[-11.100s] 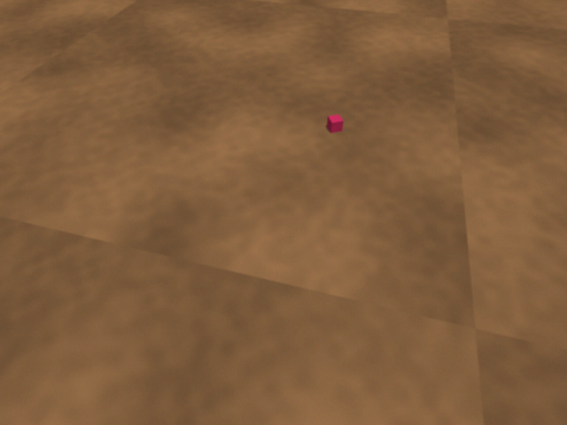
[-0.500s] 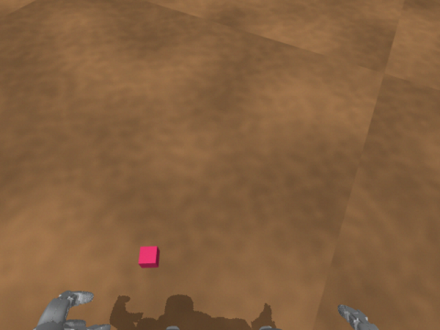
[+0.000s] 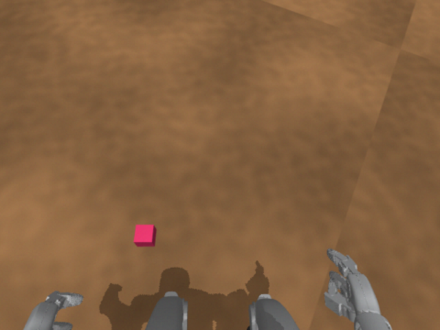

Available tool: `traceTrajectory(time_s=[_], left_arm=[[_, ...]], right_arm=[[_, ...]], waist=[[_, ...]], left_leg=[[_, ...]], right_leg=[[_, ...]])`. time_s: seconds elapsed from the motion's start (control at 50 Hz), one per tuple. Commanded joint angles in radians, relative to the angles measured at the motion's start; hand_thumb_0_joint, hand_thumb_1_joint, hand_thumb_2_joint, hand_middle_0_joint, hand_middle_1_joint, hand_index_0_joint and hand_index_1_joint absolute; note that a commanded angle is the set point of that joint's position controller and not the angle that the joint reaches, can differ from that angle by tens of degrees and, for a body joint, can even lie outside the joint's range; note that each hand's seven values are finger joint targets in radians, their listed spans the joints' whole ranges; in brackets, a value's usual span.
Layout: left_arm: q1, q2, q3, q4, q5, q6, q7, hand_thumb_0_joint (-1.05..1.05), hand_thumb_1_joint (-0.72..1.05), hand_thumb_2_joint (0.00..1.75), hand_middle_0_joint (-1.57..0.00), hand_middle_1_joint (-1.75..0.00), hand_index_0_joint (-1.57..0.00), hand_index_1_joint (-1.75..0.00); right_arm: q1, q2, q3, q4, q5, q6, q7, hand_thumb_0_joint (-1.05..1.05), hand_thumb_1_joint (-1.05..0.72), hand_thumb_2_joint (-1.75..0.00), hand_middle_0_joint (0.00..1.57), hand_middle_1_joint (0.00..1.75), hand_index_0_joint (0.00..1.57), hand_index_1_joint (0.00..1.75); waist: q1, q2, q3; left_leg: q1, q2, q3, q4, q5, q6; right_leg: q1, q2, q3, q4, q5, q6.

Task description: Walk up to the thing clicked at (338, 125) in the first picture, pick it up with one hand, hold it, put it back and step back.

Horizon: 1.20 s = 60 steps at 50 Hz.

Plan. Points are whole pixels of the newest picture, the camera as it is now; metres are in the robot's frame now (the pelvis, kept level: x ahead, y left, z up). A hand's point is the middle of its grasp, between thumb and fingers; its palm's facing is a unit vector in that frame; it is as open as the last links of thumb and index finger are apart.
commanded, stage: rise first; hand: left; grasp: from above
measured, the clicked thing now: (145, 235) +0.46 +0.27 -0.65
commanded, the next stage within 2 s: none
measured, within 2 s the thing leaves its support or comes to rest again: neither
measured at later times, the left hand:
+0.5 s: hand (94, 287) +0.23 +0.31 -0.30, palm faces -0.44 -0.51 -0.74, open 12.8 cm
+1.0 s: hand (108, 258) +0.33 +0.33 -0.43, palm faces -0.47 -0.13 -0.87, open 12.6 cm
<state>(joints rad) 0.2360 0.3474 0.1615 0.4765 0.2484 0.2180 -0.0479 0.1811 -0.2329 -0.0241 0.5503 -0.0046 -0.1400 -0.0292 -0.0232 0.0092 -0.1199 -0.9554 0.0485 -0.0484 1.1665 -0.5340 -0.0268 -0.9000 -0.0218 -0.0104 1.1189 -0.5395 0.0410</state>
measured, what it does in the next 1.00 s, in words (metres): lowers itself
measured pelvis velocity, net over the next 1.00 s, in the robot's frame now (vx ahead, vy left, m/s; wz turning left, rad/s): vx -0.10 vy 0.01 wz -0.10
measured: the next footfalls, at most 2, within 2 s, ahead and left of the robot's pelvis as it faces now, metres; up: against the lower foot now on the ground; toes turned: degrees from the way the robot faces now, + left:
none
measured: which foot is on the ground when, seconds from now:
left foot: down 0.00-1.00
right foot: down 0.00-1.00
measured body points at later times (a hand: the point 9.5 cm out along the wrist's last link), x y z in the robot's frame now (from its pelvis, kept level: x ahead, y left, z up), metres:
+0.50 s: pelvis -0.05 +0.00 -0.17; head +0.14 +0.01 +0.24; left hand +0.25 +0.33 -0.26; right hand +0.14 -0.28 -0.29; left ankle +0.01 +0.13 -0.65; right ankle +0.00 -0.15 -0.65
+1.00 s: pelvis -0.10 +0.01 -0.31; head +0.12 +0.05 +0.08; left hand +0.35 +0.33 -0.38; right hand -0.03 -0.28 -0.42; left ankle +0.01 +0.13 -0.65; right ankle +0.00 -0.15 -0.65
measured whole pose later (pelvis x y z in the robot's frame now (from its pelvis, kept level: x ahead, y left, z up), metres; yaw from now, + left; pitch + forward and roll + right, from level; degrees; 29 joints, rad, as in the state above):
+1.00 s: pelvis -0.10 +0.01 -0.31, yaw -6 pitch +31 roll -8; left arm -0.71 0.80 0.21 1.16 1.12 -0.39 0.16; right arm 0.14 -0.28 0.00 0.74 -0.08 -0.02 0.09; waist -0.11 0.00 -0.07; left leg -2.18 0.01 -0.16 2.26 -0.64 -0.03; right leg -2.09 0.02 -0.02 2.19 -0.66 0.06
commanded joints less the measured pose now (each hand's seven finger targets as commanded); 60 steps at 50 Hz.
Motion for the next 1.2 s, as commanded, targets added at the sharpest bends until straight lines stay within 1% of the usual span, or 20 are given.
traceTrajectory(time_s=[0.0,0.1,0.16,0.22,0.28,0.32,0.36,0.38,0.46,0.54,0.58,0.68,0.72,0.74,0.78,0.86,0.9,1.0,1.08,1.18], left_arm=[[0.055,0.192,0.079,-0.153,0.021,-0.025,0.018,0.0,-0.4,0.81,-0.31,-0.83,-0.29,-0.85],[-0.05,0.231,0.089,-0.145,0.062,-0.068,0.028,0.0,-0.41,0.79,-0.34,-0.79,-0.32,-0.82],[-0.161,0.264,0.09,-0.056,0.123,-0.137,0.032,0.0,-0.4,0.79,-0.34,-0.79,-0.32,-0.82],[-0.225,0.282,0.081,-0.018,0.19,-0.217,0.034,0.0,-0.36,0.78,-0.34,-0.8,-0.32,-0.82],[-0.307,0.326,0.077,0.018,0.257,-0.293,0.04,0.0,-0.34,0.77,-0.37,-0.76,-0.35,-0.79],[-0.359,0.372,0.096,0.06,0.302,-0.339,0.053,0.0,-0.33,0.77,-0.38,-0.76,-0.36,-0.79],[-0.41,0.458,0.15,0.092,0.35,-0.372,0.071,0.0,-0.35,0.78,-0.38,-0.75,-0.35,-0.79],[-0.395,0.459,0.155,0.136,0.376,-0.38,0.079,0.0,-0.34,0.77,-0.37,-0.77,-0.35,-0.79],[-0.522,0.476,0.138,0.175,0.447,-0.41,0.098,0.0,-0.34,0.78,-0.36,-0.78,-0.34,-0.79],[-0.721,0.574,0.149,0.232,0.534,-0.456,0.101,0.0,-0.33,0.79,-0.34,-0.75,-0.32,-0.77],[-0.807,0.601,0.143,0.275,0.577,-0.486,0.108,0.0,-0.34,0.81,-0.34,-0.75,-0.32,-0.78],[-0.955,0.698,0.158,0.376,0.667,-0.555,0.136,0.0,-0.31,0.8,-0.34,-0.76,-0.33,-0.78],[-1.013,0.706,0.139,0.39,0.701,-0.575,0.15,0.0,-0.29,0.8,-0.35,-0.75,-0.33,-0.77],[-1.036,0.745,0.162,0.406,0.715,-0.583,0.161,0.0,-0.28,0.8,-0.35,-0.74,-0.33,-0.76],[-1.081,0.746,0.142,0.436,0.742,-0.598,0.177,0.0,-0.27,0.8,-0.35,-0.74,-0.33,-0.76],[-1.137,0.804,0.154,0.505,0.815,-0.609,0.224,0.0,-0.26,0.79,-0.34,-0.74,-0.33,-0.75],[-1.179,0.796,0.128,0.541,0.843,-0.613,0.244,0.0,-0.28,0.8,-0.33,-0.74,-0.31,-0.75],[-1.229,0.805,0.103,0.618,0.906,-0.616,0.286,0.0,-0.31,0.82,-0.28,-0.77,-0.28,-0.78],[-1.285,0.812,0.082,0.653,0.956,-0.622,0.315,0.0,-0.3,0.81,-0.28,-0.78,-0.28,-0.78],[-1.315,0.859,0.107,0.65,1.004,-0.63,0.348,0.0,-0.31,0.81,-0.28,-0.79,-0.28,-0.79]], right_arm=[[0.015,-0.148,-0.069,-0.132,0.004,-0.051,-0.006,0.0,-0.93,-0.91,0.2,0.3,0.2,0.3],[-0.012,-0.153,-0.067,-0.125,0.003,-0.066,0.0,0.0,-0.97,-0.92,0.2,0.3,0.2,0.3],[-0.025,-0.167,-0.073,-0.105,-0.002,-0.079,0.008,0.0,-0.96,-0.92,0.2,0.3,0.2,0.3],[-0.024,-0.175,-0.084,-0.092,-0.002,-0.091,0.013,0.0,-0.93,-0.91,0.2,0.3,0.2,0.3],[-0.029,-0.19,-0.09,-0.065,-0.001,-0.095,0.018,0.0,-0.94,-0.91,0.2,0.3,0.2,0.3],[-0.029,-0.201,-0.093,-0.044,-0.001,-0.092,0.026,0.0,-0.94,-0.91,0.2,0.3,0.2,0.3],[-0.027,-0.213,-0.095,-0.031,0.001,-0.081,0.031,0.0,-0.96,-0.92,0.2,0.3,0.2,0.3],[-0.026,-0.212,-0.094,-0.022,0.001,-0.072,0.035,0.0,-0.96,-0.92,0.2,0.3,0.2,0.3],[-0.005,-0.228,-0.108,0.016,-0.003,-0.042,0.052,0.0,-0.95,-0.91,0.2,0.3,0.2,0.3],[0.023,-0.244,-0.116,0.056,-0.017,-0.015,0.067,0.0,-0.94,-0.91,0.2,0.3,0.2,0.3],[0.039,-0.243,-0.109,0.076,-0.025,-0.002,0.071,0.0,-0.95,-0.91,0.2,0.3,0.2,0.3],[0.058,-0.249,-0.091,0.103,-0.04,0.029,0.079,0.0,-0.93,-0.91,0.2,0.3,0.2,0.3],[0.059,-0.249,-0.086,0.105,-0.047,0.044,0.085,0.0,-0.91,-0.9,0.2,0.3,0.2,0.3],[0.062,-0.255,-0.084,0.105,-0.048,0.053,0.087,0.0,-0.9,-0.9,0.2,0.3,0.2,0.3],[0.061,-0.262,-0.079,0.109,-0.054,0.067,0.092,0.0,-0.9,-0.9,0.2,0.3,0.2,0.3],[0.059,-0.274,-0.067,0.118,-0.066,0.095,0.098,0.0,-0.9,-0.9,0.2,0.3,0.2,0.3],[0.061,-0.273,-0.056,0.128,-0.073,0.106,0.103,0.0,-0.9,-0.9,0.2,0.3,0.2,0.3],[0.078,-0.279,-0.045,0.148,-0.087,0.128,0.113,0.0,-0.9,-0.9,0.2,0.3,0.2,0.3],[0.076,-0.291,-0.043,0.158,-0.102,0.142,0.118,0.0,-0.9,-0.9,0.2,0.3,0.2,0.3],[0.097,-0.289,-0.032,0.17,-0.12,0.159,0.126,0.0,-0.91,-0.91,0.2,0.3,0.2,0.3]], waist=[[0.002,0.083,-0.265],[-0.016,0.083,-0.254],[-0.024,0.078,-0.242],[-0.025,0.074,-0.319],[-0.022,0.075,-0.418],[-0.007,0.069,-0.46],[0.018,0.086,-0.518],[0.031,0.077,-0.53],[0.021,0.092,-0.612],[0.005,0.084,-0.681],[-0.01,0.053,-0.69],[-0.008,0.059,-0.662],[-0.017,0.086,-0.652],[-0.013,0.097,-0.648],[-0.028,0.136,-0.62],[-0.04,0.185,-0.577],[-0.06,0.197,-0.546],[-0.085,0.21,-0.553],[-0.098,0.259,-0.539],[-0.093,0.282,-0.607]], left_leg=[[0.175,-0.024,0.025,-0.104,0.357,0.027],[0.055,-0.026,0.021,-0.017,0.254,0.031],[-0.065,-0.025,0.007,0.069,0.163,0.032],[-0.146,-0.037,0.028,0.162,0.089,0.037],[-0.223,-0.043,0.033,0.266,0.106,0.039],[-0.284,-0.044,0.027,0.332,0.135,0.039],[-0.326,-0.045,0.025,0.393,0.169,0.04],[-0.344,-0.045,0.03,0.422,0.194,0.041],[-0.375,-0.04,0.022,0.514,0.243,0.04],[-0.44,-0.034,0.009,0.616,0.217,0.044],[-0.512,-0.036,0.017,0.675,0.166,0.053],[-0.639,-0.042,0.033,0.743,0.026,0.055],[-0.666,-0.043,0.033,0.756,-0.027,0.054],[-0.668,-0.044,0.028,0.754,-0.05,0.052],[-0.67,-0.04,0.01,0.752,-0.111,0.049],[-0.701,-0.044,-0.011,0.763,-0.168,0.049],[-0.728,-0.048,-0.017,0.774,-0.19,0.049],[-0.732,-0.057,-0.012,0.839,-0.103,0.049],[-0.714,-0.053,-0.026,0.849,-0.108,0.04],[-0.687,-0.058,-0.015,0.9,0.001,0.04]], right_leg=[[0.052,0.033,-0.035,-0.062,0.282,-0.061],[-0.071,0.033,-0.026,0.022,0.212,-0.062],[-0.214,0.028,-0.022,0.129,0.133,-0.062],[-0.287,0.029,-0.009,0.193,0.089,-0.06],[-0.359,0.033,-0.003,0.283,0.111,-0.059],[-0.425,0.033,-0.005,0.357,0.127,-0.061],[-0.474,0.033,-0.006,0.423,0.149,-0.061],[-0.482,0.033,-0.009,0.443,0.166,-0.06],[-0.567,0.034,-0.029,0.534,0.187,-0.063],[-0.645,0.037,-0.044,0.618,0.163,-0.061],[-0.661,0.039,-0.042,0.641,0.139,-0.057],[-0.721,0.046,-0.052,0.68,0.017,-0.056],[-0.763,0.05,-0.062,0.7,-0.035,-0.058],[-0.791,0.053,-0.072,0.715,-0.064,-0.061],[-0.861,0.056,-0.09,0.747,-0.111,-0.064],[-0.941,0.055,-0.112,0.8,-0.138,-0.067],[-0.976,0.055,-0.12,0.824,-0.144,-0.069],[-1.02,0.051,-0.123,0.862,-0.084,-0.073],[-1.083,0.049,-0.133,0.899,-0.077,-0.075],[-1.044,0.05,-0.13,0.926,0.002,-0.072]])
